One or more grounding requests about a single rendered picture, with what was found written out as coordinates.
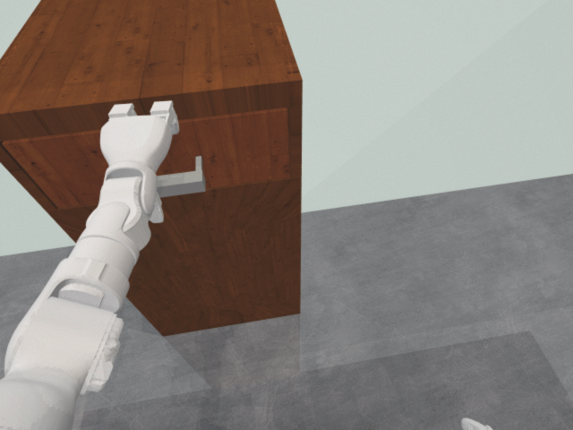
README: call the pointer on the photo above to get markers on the left robot hand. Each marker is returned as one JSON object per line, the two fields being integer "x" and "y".
{"x": 146, "y": 140}

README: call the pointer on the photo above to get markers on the handle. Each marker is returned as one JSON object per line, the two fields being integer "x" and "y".
{"x": 182, "y": 183}

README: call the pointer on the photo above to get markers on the robot left upper arm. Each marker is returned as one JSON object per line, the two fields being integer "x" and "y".
{"x": 69, "y": 348}

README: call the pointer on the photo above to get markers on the cabinet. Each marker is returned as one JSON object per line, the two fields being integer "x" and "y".
{"x": 226, "y": 256}

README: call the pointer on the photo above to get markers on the robot left forearm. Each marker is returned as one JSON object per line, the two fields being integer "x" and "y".
{"x": 96, "y": 272}

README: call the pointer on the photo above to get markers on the drawer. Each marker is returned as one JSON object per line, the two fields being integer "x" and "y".
{"x": 237, "y": 148}

